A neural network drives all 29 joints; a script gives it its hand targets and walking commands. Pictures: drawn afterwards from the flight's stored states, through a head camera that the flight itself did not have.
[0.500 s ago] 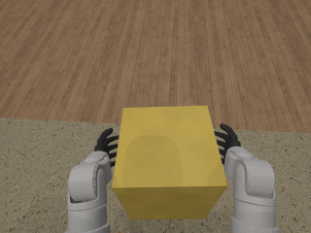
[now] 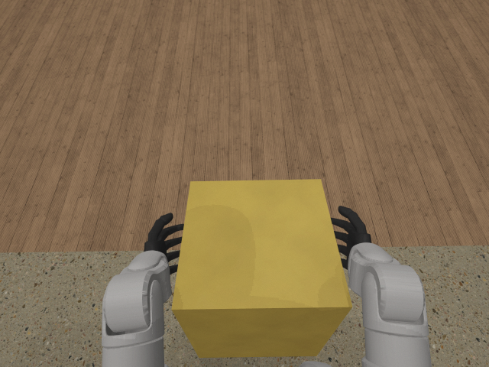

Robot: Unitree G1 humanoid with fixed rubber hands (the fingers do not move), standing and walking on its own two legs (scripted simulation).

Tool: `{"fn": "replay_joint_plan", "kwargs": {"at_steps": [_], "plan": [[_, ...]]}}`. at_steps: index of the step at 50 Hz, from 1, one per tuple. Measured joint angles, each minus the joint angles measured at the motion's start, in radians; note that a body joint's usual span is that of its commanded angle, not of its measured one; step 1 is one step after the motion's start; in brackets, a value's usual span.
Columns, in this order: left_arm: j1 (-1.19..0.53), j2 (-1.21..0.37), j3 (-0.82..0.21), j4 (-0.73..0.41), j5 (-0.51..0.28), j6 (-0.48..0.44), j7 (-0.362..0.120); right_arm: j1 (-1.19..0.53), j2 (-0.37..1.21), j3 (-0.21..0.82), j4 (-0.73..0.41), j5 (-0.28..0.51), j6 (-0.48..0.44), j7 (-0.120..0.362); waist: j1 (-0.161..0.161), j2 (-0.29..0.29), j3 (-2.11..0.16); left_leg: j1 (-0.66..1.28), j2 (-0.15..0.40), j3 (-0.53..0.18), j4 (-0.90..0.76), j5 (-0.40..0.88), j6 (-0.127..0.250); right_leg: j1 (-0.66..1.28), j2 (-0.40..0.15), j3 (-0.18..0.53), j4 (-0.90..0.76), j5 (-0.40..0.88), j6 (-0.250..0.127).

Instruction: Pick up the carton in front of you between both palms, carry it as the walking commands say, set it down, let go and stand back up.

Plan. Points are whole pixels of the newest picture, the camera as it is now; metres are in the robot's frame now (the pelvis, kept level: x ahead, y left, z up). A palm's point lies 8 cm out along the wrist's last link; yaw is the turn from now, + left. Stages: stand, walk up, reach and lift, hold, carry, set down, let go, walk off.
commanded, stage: carry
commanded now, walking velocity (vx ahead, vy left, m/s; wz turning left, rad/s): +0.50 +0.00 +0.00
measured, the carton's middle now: (256, 273) +0.27 -0.01 -0.02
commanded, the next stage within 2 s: none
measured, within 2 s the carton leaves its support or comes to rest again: neither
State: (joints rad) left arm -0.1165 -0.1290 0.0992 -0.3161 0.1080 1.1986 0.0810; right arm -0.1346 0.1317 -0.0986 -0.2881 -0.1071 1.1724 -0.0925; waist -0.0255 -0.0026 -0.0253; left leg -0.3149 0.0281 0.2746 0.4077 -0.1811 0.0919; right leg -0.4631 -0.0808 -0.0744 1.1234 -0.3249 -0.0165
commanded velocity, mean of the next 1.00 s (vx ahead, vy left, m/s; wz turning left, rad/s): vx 0.50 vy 0.00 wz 0.00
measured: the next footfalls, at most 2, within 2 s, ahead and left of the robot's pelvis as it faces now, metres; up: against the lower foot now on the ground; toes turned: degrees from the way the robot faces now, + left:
right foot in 0.30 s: +0.41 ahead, -0.11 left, +0.00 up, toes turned -10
left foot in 0.78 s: +0.71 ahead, +0.09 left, +0.01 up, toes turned +10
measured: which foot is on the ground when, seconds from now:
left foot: down 0.00-0.34, up 0.36-0.76, down 0.78-1.00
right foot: up 0.00-0.28, down 0.30-0.82, up 0.84-1.00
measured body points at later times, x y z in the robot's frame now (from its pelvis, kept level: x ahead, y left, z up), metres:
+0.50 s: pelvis +0.34 -0.05 +0.00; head +0.38 -0.06 +0.45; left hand +0.64 +0.12 +0.12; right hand +0.67 -0.18 +0.11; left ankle +0.27 +0.09 -0.65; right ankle +0.37 -0.11 -0.74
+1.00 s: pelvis +0.65 +0.01 +0.00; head +0.76 +0.03 +0.43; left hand +1.07 +0.16 +0.10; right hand +1.06 -0.15 +0.10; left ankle +0.67 +0.08 -0.74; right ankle +0.62 -0.12 -0.63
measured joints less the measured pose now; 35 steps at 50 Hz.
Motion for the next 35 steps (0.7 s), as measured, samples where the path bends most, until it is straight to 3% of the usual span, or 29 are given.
{"fn": "replay_joint_plan", "kwargs": {"at_steps": [8,14,15,17,19,22,28,35], "plan": [[0.04,0.002,-0.035,-0.069,0.001,-0.034,0.0,0.038,-0.003,0.01,-0.078,0.016,-0.025,0.0,0.008,0.007,-0.027,0.23,0.0,-0.029,-0.145,-0.081,-0.045,-0.147,-0.022,-0.052,-0.404,0.175,0.021],[0.004,0.0,-0.02,-0.173,-0.02,0.021,0.014,-0.004,0.0,0.012,-0.174,0.017,0.029,-0.002,0.019,0.011,-0.043,0.395,0.012,-0.047,-0.118,-0.237,-0.108,-0.077,0.014,-0.133,-0.614,0.272,-0.01],[-0.017,-0.001,-0.014,-0.182,-0.023,0.033,0.015,-0.019,0.001,0.006,-0.19,0.015,0.042,-0.003,0.02,0.013,-0.044,0.404,0.022,-0.055,-0.061,-0.284,-0.118,-0.041,0.027,-0.151,-0.642,0.254,-0.015],[-0.071,-0.008,-0.006,-0.162,-0.024,0.041,0.016,-0.062,-0.005,-0.02,-0.197,0.015,0.064,-0.005,0.036,0.048,-0.036,0.326,0.078,-0.089,0.207,-0.32,-0.114,-0.031,0.047,-0.178,-0.568,0.225,-0.064],[-0.126,-0.018,0.008,-0.134,-0.023,0.059,0.021,-0.104,-0.015,-0.045,-0.189,0.018,0.09,-0.005,0.048,0.043,-0.016,0.157,0.062,-0.184,0.558,-0.287,-0.097,-0.011,0.043,-0.183,-0.538,0.156,-0.088],[-0.171,-0.029,0.034,-0.135,-0.023,0.092,0.035,-0.167,-0.012,-0.068,-0.172,0.022,0.125,-0.012,0.05,0.028,0.012,-0.06,0.044,-0.226,0.794,-0.2,-0.066,0.067,0.043,-0.18,-0.617,0.146,-0.075],[-0.305,0.004,0.086,-0.097,-0.029,0.113,0.036,-0.328,-0.035,-0.084,-0.098,0.016,0.139,-0.015,0.048,0.022,0.028,-0.31,0.068,-0.217,0.653,-0.066,-0.065,0.21,0.051,-0.154,-0.744,0.113,-0.063],[-0.505,0.075,0.102,0.117,-0.037,0.137,0.037,-0.522,-0.119,-0.105,0.107,0.032,0.17,-0.023,0.045,0.026,0.002,-0.361,0.061,-0.173,0.329,0.069,-0.055,0.358,0.061,-0.128,-0.771,-0.009,-0.022]]}}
